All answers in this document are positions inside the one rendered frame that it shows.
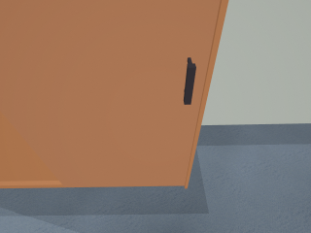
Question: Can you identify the handle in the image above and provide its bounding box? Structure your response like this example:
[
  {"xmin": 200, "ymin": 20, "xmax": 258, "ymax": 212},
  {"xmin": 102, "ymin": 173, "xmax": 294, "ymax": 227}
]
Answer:
[{"xmin": 184, "ymin": 57, "xmax": 196, "ymax": 105}]

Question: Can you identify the wardrobe door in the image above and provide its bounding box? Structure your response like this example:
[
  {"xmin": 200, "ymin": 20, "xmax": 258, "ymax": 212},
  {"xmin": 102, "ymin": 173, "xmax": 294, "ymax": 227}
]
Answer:
[
  {"xmin": 0, "ymin": 111, "xmax": 58, "ymax": 182},
  {"xmin": 0, "ymin": 0, "xmax": 221, "ymax": 187}
]

